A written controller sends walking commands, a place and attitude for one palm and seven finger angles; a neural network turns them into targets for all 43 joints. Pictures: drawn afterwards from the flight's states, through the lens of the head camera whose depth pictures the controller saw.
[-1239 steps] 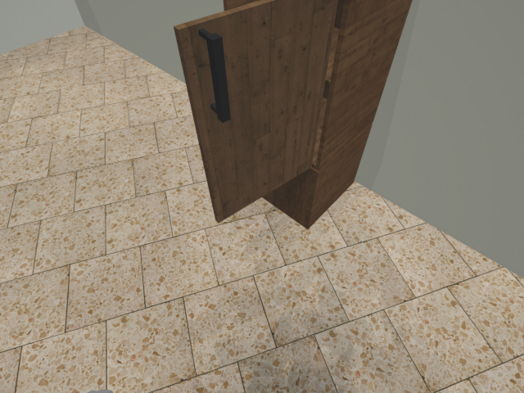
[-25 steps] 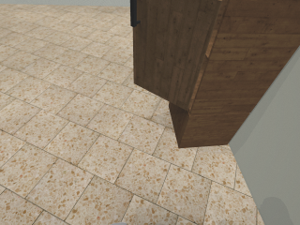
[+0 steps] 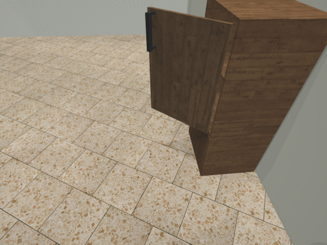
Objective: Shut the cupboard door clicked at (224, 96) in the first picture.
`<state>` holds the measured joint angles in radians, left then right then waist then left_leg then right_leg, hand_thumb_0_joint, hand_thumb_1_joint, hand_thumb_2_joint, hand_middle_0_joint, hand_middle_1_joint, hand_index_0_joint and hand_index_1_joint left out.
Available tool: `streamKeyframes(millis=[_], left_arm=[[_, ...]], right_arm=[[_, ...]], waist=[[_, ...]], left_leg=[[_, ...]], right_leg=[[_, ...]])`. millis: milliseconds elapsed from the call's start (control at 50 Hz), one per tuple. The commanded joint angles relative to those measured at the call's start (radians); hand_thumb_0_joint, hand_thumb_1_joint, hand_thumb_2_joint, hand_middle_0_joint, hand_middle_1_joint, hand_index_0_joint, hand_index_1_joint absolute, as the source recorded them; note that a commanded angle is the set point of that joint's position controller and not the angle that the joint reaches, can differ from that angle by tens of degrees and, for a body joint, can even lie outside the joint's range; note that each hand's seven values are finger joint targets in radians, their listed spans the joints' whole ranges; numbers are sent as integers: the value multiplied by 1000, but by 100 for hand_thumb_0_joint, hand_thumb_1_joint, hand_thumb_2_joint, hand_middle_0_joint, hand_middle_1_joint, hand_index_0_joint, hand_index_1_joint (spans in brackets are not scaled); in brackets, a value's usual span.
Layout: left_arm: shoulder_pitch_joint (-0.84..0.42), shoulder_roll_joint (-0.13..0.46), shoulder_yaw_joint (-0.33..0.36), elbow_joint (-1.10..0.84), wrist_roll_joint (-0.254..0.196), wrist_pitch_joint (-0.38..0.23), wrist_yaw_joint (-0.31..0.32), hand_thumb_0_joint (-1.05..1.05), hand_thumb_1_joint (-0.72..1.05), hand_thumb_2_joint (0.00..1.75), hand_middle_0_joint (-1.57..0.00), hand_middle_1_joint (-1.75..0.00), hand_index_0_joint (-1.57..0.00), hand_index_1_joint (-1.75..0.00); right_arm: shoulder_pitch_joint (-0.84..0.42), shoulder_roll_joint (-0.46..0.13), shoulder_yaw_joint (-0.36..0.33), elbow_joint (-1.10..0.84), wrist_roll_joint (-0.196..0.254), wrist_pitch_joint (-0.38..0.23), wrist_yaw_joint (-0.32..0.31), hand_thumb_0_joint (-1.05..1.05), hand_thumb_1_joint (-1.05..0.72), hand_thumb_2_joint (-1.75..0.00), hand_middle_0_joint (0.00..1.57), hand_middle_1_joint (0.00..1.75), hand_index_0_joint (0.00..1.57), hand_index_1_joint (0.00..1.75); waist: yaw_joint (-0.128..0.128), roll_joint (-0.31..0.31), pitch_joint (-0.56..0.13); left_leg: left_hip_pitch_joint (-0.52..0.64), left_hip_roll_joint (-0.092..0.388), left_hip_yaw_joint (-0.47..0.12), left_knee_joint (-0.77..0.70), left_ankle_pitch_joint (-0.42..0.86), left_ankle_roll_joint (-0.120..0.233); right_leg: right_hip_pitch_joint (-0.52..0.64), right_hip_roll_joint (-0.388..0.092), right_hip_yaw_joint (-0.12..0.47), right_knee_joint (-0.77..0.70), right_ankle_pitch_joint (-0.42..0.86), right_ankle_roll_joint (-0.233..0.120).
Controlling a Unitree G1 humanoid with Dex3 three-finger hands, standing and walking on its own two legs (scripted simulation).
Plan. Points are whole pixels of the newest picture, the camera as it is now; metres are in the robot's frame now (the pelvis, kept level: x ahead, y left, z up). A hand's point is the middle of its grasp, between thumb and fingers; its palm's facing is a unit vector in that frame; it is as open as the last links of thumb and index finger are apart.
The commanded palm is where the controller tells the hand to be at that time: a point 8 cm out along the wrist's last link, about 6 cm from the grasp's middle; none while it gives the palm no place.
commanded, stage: let the arm hang, fingers relaxed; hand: left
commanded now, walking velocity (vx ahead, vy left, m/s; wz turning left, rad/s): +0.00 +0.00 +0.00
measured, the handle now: (151, 32) +0.99 +0.10 +0.15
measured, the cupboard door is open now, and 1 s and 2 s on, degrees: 49 49 49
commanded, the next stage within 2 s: look to check the result in 0.30 s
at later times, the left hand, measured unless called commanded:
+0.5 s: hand out of the picture -0.01 +0.18 -0.17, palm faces +0.04 -0.98 -0.20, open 7.3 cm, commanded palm none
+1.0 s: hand out of the picture +0.08 +0.17 -0.16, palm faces +0.00 -0.97 -0.24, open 7.4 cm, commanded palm none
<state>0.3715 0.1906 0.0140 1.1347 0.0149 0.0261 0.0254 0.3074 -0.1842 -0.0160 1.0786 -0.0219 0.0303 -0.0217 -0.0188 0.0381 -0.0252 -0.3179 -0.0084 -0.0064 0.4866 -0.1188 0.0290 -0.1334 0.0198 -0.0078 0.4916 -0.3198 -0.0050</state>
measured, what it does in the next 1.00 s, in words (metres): shifts its weight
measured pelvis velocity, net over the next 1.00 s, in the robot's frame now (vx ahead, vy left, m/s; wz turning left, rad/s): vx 0.05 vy -0.03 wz -0.01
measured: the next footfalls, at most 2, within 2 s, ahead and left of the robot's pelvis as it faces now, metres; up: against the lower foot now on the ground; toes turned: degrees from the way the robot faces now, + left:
right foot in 1.80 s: +0.15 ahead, -0.15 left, +0.00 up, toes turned +27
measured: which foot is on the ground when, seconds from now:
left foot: down 0.00-1.00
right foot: down 0.00-1.00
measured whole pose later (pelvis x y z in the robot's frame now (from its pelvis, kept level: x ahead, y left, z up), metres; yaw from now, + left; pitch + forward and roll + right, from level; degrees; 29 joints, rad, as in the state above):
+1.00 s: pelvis +0.05 -0.03 +0.01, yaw +0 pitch -1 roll +0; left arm 0.22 0.21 0.01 1.12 0.01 -0.02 0.02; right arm 0.16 -0.24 -0.01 1.10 -0.02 0.00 -0.03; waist -0.01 0.00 0.03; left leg -0.25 0.00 -0.01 0.40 -0.15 0.00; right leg -0.04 0.03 0.00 0.36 -0.30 -0.03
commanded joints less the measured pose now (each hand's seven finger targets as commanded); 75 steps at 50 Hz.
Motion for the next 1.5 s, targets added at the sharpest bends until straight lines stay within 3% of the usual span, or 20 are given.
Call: streamKeyframes(millis=[0, 120, 200, 260, 360, 480, 580, 900, 1000, 1080, 1160, 1220, 1260, 1280, 1300, 1320, 1340, 1360, 1400, 1480], left_arm=[[67, 95, 25, -28, 11, -4, 7, 0, 90, 90, -20, -30, -20, -30], [97, 80, 34, -33, 7, -15, -1, 0, 90, 90, -20, -30, -20, -30], [-5, 105, 37, -60, 2, -29, 1, 0, 90, 90, -20, -30, -20, -30], [-56, 78, 28, -60, 1, -30, 5, 0, 90, 90, -20, -30, -20, -30], [44, 68, 33, -19, 8, -10, 7, 0, 90, 90, -20, -30, -20, -30], [80, 86, 34, -11, 6, -29, 2, 0, 90, 90, -20, -30, -20, -30], [-5, 120, 28, -27, 1, -48, 5, 0, 90, 90, -20, -30, -20, -30], [-77, 180, 25, -33, -1, -53, 7, 0, 90, 90, -20, -30, -20, -30], [-56, 135, 26, -42, -4, -39, 16, 0, 90, 90, -20, -30, -20, -30], [-43, 176, 58, -77, -1, -27, 22, 0, 90, 90, -20, -30, -20, -30], [-63, 202, 81, -125, 16, -21, 27, 0, 90, 90, -20, -30, -20, -30], [-138, 227, 92, -173, 16, -20, 21, 0, 90, 90, -20, -30, -20, -30], [-141, 223, 92, -197, 2, -19, 15, 0, 90, 90, -20, -30, -20, -30], [-100, 166, 85, -218, -12, -13, 11, 0, 90, 90, -20, -30, -20, -30], [-135, 142, 66, -254, -15, -9, 9, 0, 90, 90, -20, -30, -20, -30], [-150, 153, 73, -268, -5, 4, 13, 0, 90, 90, -20, -30, -20, -30], [-175, 143, 82, -268, 0, 8, 11, 0, 90, 90, -20, -30, -20, -30], [-196, 145, 83, -267, 6, 11, 4, 0, 90, 90, -20, -30, -20, -30], [-202, 139, 84, -268, 12, 6, -7, 0, 90, 90, -20, -30, -20, -30], [-180, 114, 78, -274, 10, -2, -7, 0, 90, 90, -20, -30, -20, -30]], right_arm=[[36, -132, -28, -26, -3, -5, -12, 0, -90, -90, 20, 30, 20, 30], [9, -101, -29, -37, -4, -13, -12, 0, -90, -90, 20, 30, 20, 30], [51, -76, -31, -25, 3, -11, -9, 0, -90, -90, 20, 30, 20, 30], [70, -73, -25, -9, 4, -15, -10, 0, -90, -90, 20, 30, 20, 30], [20, -121, -27, -13, 0, -23, -20, 0, -90, -90, 20, 30, 20, 30], [-3, -132, -33, -23, 3, -29, -16, 0, -90, -90, 20, 30, 20, 30], [-7, -139, -32, -12, 10, -32, -11, 0, -90, -90, 20, 30, 20, 30], [-118, -194, -17, -12, 11, -41, -13, 0, -90, -90, 20, 30, 20, 30], [-103, -129, -4, -17, 11, -30, -10, 0, -90, -90, 20, 30, 20, 30], [-117, -133, -17, -51, 7, -17, -7, 0, -90, -90, 20, 30, 20, 30], [-161, -124, -40, -110, 5, 5, 0, 0, -90, -90, 20, 30, 20, 30], [-137, -116, -43, -135, 8, 11, 14, 0, -90, -90, 20, 30, 20, 30], [-3, -140, -47, -113, -4, 5, 19, 0, -90, -90, 20, 30, 20, 30], [50, -219, -62, -118, -17, -6, 14, 0, -90, -90, 20, 30, 20, 30], [86, -272, -72, -116, -6, -6, 8, 0, -90, -90, 20, 30, 20, 30], [64, -280, -78, -115, -8, 1, 6, 0, -90, -90, 20, 30, 20, 30], [14, -262, -77, -140, -11, -2, 5, 0, -90, -90, 20, 30, 20, 30], [-27, -249, -74, -163, -14, -2, 2, 0, -90, -90, 20, 30, 20, 30], [-58, -232, -69, -172, -15, -10, -4, 0, -90, -90, 20, 30, 20, 30], [-30, -231, -78, -170, -10, -17, -5, 0, -90, -90, 20, 30, 20, 30]], waist=[[24, 37, 251], [35, -17, 77], [-13, -112, 70], [-32, -63, 141], [29, 93, 211], [35, -1, 48], [-2, -90, 73], [10, -43, 46], [18, -61, 23], [34, -117, 41], [45, -187, 106], [-1, -150, 149], [-58, -58, 73], [-59, 202, 25], [-61, 307, -9], [-56, 156, -24], [-40, 102, 21], [-29, 95, 52], [-10, 39, 50], [-13, 8, -56]], left_leg=[[-83, 106, -209, -267, -469, 19], [4, 48, -116, -197, -291, -9], [182, 29, -63, 9, -129, -21], [160, 62, -98, -47, -124, -15], [-86, 132, -265, -318, -457, 23], [49, 80, -165, -237, -264, 7], [165, 79, -110, -131, -45, -2], [189, 103, -91, -104, 159, -2], [137, 86, -78, -48, 229, -15], [-6, 43, -39, 96, 165, -27], [-203, 28, 9, 407, -383, -45], [-129, 41, 55, 252, -327, -47], [103, 26, 42, 48, 49, -18], [198, 227, -296, -50, 398, 101], [199, 379, -535, -141, 612, 226], [123, 391, -505, -187, 248, 235], [37, 349, -492, -242, -104, 190], [-26, 312, -498, -272, -286, 157], [-1, 256, -434, -267, -252, 124], [143, 225, -373, -202, -23, 138]], right_leg=[[-208, -47, 79, -135, -218, -39], [-125, -77, 91, -163, -166, -48], [-302, -143, 133, -253, -229, -81], [-327, -119, 111, -211, -190, -69], [-119, -40, 45, -79, -89, -32], [-71, -75, 76, -150, -53, -46], [-160, -115, 107, -222, -26, -51], [-26, -125, 95, -203, 291, -34], [44, -148, 59, -144, 427, -15], [110, -224, 66, -81, 578, -66], [156, -382, 103, -70, 814, -195], [93, -349, -7, 22, 826, -151], [-24, -267, -98, 263, 675, -47], [-213, -132, -149, 495, 229, 32], [-295, -54, -67, 672, -351, 43], [-258, -77, 31, 702, -356, 22], [-283, -94, 35, 696, -282, 18], [-306, -100, 46, 687, -209, 25], [-341, -94, 48, 639, -107, 38], [-360, -68, 31, 520, -87, 59]])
